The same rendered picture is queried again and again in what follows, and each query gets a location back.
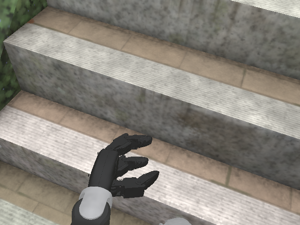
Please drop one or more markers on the left robot hand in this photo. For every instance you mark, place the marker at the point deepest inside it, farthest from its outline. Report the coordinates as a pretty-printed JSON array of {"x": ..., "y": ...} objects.
[{"x": 108, "y": 166}]

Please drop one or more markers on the left robot forearm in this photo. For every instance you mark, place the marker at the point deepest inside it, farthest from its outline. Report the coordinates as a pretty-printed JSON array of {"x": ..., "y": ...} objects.
[{"x": 93, "y": 207}]

